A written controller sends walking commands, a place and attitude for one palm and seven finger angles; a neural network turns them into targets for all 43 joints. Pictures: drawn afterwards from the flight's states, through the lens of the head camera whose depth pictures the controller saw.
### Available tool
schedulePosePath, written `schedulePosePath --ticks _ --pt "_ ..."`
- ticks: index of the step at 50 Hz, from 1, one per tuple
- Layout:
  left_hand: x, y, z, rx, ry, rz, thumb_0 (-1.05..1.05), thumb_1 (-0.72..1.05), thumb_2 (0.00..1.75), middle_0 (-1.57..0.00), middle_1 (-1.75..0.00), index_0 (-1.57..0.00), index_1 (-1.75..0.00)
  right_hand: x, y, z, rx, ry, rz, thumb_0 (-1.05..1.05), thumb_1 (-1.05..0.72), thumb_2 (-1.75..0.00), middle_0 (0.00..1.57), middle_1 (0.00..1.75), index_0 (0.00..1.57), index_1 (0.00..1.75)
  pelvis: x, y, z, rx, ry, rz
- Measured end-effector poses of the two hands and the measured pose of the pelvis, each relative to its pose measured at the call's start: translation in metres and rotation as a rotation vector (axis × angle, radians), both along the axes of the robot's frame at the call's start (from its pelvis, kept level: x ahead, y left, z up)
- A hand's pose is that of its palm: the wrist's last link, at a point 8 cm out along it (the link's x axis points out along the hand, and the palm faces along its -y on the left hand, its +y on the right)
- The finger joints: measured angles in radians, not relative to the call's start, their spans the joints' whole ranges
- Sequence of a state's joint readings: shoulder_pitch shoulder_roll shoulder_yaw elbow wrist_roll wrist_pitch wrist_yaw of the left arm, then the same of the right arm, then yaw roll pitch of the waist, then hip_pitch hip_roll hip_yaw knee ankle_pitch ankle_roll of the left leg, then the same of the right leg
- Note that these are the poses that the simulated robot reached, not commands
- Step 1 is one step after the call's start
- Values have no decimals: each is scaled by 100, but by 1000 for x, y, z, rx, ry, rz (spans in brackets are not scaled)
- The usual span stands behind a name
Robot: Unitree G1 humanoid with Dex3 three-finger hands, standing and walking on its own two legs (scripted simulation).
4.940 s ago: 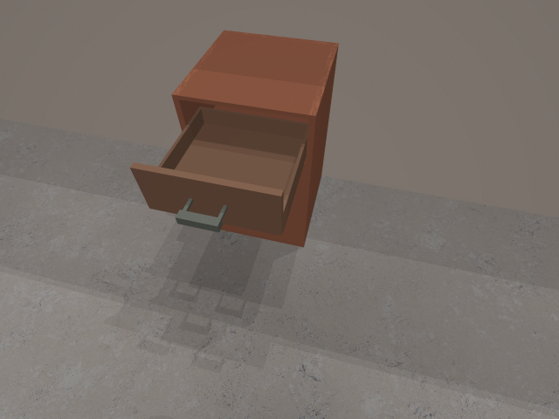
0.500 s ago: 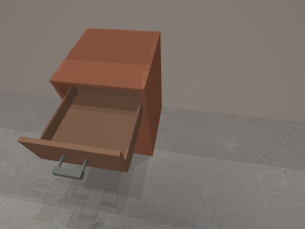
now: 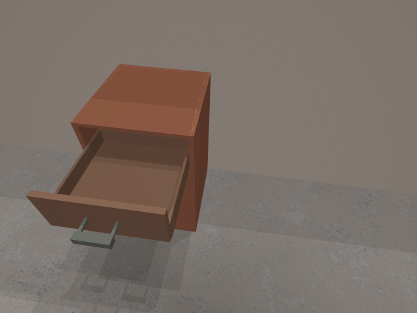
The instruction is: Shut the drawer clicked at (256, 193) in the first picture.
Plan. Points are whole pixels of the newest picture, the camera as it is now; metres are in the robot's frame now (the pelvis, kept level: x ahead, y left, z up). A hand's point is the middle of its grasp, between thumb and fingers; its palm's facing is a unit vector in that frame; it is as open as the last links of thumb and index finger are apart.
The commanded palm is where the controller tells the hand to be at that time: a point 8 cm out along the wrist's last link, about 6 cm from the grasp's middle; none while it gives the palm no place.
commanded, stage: come to a stop and stand still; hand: left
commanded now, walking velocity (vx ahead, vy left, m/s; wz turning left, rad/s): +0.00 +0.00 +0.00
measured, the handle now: (96, 231) +0.36 +0.33 -0.19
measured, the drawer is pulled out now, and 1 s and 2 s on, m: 0.30 0.30 0.30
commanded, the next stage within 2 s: look again from close up in 1.12 s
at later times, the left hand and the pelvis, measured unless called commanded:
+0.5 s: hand out of the picture +0.02 +0.17 -0.17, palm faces +0.03 -0.99 -0.16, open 7.4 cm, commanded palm none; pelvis +0.03 +0.02 +0.00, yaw +0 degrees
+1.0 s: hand out of the picture +0.05 +0.18 -0.17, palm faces +0.02 -0.98 -0.18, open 7.4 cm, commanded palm none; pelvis +0.06 +0.01 +0.00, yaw +0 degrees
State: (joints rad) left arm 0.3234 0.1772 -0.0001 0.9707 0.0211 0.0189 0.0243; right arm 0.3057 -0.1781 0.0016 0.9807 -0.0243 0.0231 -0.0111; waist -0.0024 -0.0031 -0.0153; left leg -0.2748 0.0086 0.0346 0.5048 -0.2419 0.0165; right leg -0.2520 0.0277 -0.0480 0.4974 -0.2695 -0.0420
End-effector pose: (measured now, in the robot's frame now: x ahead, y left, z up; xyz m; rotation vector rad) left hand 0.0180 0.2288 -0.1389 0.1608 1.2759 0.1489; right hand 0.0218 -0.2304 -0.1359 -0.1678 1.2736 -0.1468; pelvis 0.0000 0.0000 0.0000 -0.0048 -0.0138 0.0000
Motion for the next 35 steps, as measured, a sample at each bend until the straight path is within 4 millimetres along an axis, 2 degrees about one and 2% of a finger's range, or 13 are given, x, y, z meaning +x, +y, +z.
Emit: schedulePosePath --ticks 4,7,12,17,23,30,35 --pt "-17 7 -2 -4 61 8 1 91 90 -21 -30 -20 -30 -39 5 -2 -6 110 -21 0 -92 -90 20 30 20 30 -2 7 0 -1 10 0" --pt "-26 11 -3 -7 97 16 1 91 90 -20 -30 -20 -30 -60 11 -2 -2 175 -36 0 -92 -90 20 30 20 30 0 11 0 1 12 2" --pt "-30 12 -4 -15 127 25 1 91 90 -20 -29 -20 -30 -71 24 -2 16 227 -47 0 -91 -90 20 30 20 30 8 16 1 3 16 4" --pt "-24 8 -4 -28 140 29 1 91 90 -20 -29 -20 -30 -53 37 -5 40 208 -42 0 -91 -90 20 30 20 30 17 20 2 5 19 5" --pt "-11 -2 -5 -46 136 31 1 91 90 -20 -29 -20 -30 -12 46 -8 61 137 -21 0 -91 -90 20 30 20 30 29 21 3 7 19 1" --pt "3 -6 -6 -53 139 32 1 91 90 -20 -29 -20 -30 18 35 -7 26 103 -13 2 -93 -90 20 30 20 30 44 21 3 8 14 -3" --pt "12 -6 -7 -52 142 27 1 91 90 -20 -29 -20 -30 32 29 -4 11 89 -12 1 -93 -90 20 30 20 30 51 20 3 9 13 -5"
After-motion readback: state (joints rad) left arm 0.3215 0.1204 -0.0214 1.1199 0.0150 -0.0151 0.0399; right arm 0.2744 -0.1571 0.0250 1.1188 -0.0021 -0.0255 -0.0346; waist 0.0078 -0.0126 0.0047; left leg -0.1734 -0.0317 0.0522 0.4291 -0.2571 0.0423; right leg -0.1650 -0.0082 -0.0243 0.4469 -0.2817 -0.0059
